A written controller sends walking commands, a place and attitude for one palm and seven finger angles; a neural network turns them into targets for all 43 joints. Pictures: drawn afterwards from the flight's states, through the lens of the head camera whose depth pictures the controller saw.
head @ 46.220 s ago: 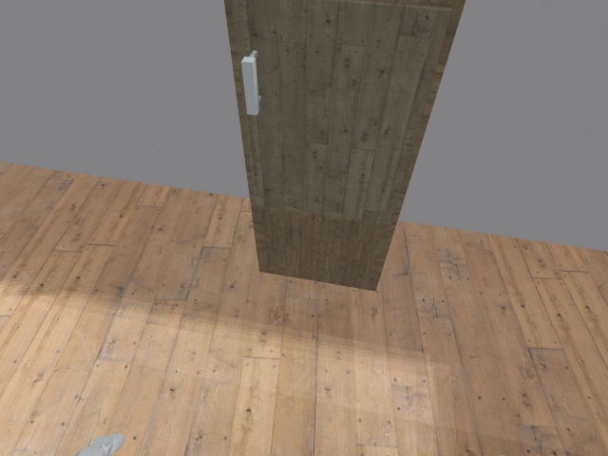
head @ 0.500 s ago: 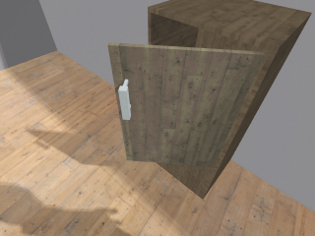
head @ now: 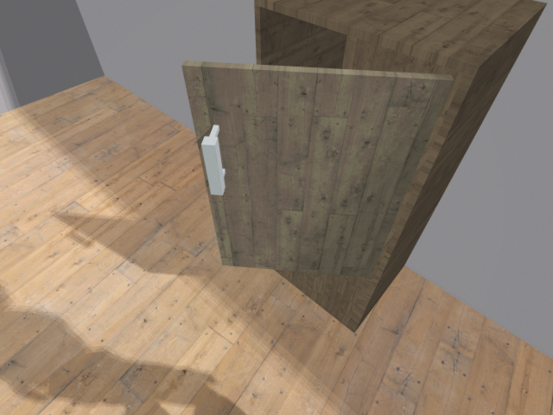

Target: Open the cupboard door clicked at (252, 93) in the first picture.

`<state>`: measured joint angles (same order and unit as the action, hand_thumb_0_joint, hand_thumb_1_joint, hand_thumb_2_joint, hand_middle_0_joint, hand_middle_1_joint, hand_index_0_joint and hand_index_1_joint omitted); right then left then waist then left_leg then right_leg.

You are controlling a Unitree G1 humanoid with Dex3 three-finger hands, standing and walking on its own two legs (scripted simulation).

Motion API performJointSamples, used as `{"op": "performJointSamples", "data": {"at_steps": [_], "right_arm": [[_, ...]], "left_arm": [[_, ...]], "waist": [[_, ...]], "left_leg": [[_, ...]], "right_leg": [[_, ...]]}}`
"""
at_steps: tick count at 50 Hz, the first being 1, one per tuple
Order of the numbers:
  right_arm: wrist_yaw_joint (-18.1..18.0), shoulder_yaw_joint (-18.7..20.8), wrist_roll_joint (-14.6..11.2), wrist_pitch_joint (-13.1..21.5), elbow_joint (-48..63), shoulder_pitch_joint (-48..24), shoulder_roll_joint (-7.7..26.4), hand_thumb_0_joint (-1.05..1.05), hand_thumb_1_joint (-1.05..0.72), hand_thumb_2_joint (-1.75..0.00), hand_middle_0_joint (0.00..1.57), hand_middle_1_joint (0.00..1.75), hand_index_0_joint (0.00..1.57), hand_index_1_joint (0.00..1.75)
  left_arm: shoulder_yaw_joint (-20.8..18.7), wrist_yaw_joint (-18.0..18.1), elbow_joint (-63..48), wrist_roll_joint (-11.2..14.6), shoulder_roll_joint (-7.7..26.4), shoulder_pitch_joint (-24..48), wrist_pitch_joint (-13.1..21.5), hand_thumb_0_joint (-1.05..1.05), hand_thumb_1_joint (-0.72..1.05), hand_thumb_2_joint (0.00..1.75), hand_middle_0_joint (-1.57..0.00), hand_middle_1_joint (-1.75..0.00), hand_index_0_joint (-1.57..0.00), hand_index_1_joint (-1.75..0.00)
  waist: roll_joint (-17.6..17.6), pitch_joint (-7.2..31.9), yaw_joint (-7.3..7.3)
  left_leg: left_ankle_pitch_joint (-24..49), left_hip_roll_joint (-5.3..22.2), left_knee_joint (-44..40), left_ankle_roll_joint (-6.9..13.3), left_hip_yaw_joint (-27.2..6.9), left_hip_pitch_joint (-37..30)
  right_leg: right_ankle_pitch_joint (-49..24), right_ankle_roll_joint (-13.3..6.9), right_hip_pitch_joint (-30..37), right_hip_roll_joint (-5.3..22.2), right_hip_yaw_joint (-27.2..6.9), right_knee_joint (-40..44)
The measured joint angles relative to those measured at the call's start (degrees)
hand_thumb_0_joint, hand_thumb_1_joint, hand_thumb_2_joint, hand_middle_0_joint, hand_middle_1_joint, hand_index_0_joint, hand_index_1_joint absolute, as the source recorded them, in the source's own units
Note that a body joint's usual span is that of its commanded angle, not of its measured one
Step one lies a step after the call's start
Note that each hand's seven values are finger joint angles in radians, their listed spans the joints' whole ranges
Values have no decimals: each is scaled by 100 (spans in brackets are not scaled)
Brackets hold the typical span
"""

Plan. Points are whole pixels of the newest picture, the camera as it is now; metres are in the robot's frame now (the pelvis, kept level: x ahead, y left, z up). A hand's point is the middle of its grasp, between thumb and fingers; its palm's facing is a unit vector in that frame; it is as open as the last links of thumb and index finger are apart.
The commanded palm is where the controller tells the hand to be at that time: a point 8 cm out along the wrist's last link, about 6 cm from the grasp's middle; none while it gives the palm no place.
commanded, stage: come to a stop and stand still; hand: left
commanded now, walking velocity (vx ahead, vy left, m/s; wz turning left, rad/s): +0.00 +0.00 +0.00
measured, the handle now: (216, 160) +0.54 +0.16 +0.06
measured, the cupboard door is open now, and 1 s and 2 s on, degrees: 37 37 37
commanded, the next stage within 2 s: look again from close up in 0.28 s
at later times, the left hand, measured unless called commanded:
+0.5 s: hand out of the picture +0.05 +0.19 -0.17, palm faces -0.02 -0.96 -0.27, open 7.4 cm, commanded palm none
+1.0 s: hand out of the picture +0.05 +0.20 -0.17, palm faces +0.00 -0.96 -0.26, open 7.4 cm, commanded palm none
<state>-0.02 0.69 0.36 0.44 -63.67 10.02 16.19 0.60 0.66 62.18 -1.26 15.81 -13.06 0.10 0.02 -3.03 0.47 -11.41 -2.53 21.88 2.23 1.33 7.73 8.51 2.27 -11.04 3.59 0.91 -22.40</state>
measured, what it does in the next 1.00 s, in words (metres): stands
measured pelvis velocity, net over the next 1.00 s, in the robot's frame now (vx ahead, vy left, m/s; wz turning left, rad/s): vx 0.01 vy -0.01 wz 0.00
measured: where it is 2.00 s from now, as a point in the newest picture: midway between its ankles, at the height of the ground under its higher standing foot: outside the picture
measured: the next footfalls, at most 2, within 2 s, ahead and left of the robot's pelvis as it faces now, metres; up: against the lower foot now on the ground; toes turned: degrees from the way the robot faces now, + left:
none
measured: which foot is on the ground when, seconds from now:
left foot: down 0.00-1.00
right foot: down 0.00-1.00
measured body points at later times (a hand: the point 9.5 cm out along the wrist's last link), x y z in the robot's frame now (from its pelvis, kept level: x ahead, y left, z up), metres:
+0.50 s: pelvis +0.00 -0.02 +0.00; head +0.01 -0.02 +0.45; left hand +0.05 +0.24 -0.15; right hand +0.04 -0.28 -0.15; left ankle +0.01 +0.09 -0.74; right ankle +0.04 -0.14 -0.74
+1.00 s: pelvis +0.01 -0.01 +0.00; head +0.02 -0.01 +0.45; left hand +0.05 +0.25 -0.15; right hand +0.06 -0.28 -0.14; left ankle +0.01 +0.09 -0.74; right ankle +0.04 -0.14 -0.74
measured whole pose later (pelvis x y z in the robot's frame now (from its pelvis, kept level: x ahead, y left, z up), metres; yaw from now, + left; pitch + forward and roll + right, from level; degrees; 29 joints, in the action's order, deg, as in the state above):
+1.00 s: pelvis +0.01 -0.01 +0.00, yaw +0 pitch -2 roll +0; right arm -0.4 0.4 0.4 0.8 -65.4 9.3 14.7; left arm 0.2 0.8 62.9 -1.1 15.0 -11.6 0.9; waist -0.7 -2.7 0.5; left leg -11.4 -0.9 20.4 0.8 0.4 7.0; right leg 8.2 1.0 -9.8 2.0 1.9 -19.9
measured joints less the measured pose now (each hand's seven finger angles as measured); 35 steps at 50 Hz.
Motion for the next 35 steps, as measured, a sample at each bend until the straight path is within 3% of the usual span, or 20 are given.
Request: {"op": "performJointSamples", "data": {"at_steps": [17,35], "right_arm": [[-17,5,10,11,-174,37,-141,1,-90,-89,20,30,20,30],[-34,-12,6,33,-183,-17,-165,1,-90,-89,20,30,20,30]], "left_arm": [[-23,17,38,8,-168,118,67,1,91,90,-20,-30,-20,-30],[-47,22,30,14,-127,191,87,1,91,90,-20,-30,-20,-30]], "waist": [[-2,1,-34],[-35,23,-27]], "left_leg": [[29,137,-5,-132,-44,88],[-1,182,-69,-166,-76,3]], "right_leg": [[-36,-128,-76,-134,51,34],[-21,-156,35,-180,86,137]]}}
